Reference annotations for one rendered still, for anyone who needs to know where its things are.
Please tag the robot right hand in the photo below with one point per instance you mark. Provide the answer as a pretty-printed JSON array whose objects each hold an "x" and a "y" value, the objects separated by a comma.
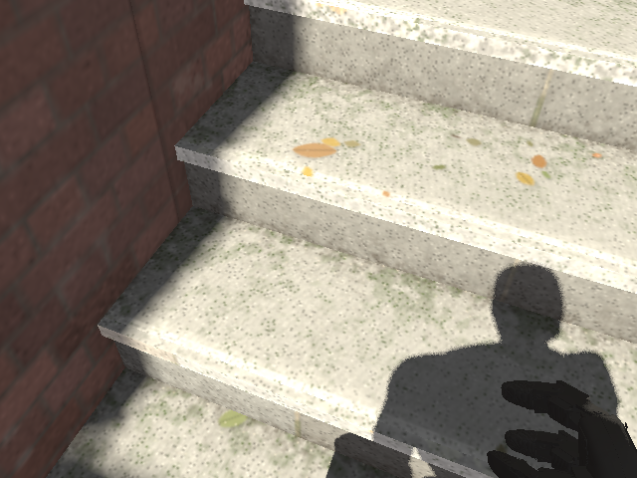
[{"x": 604, "y": 448}]

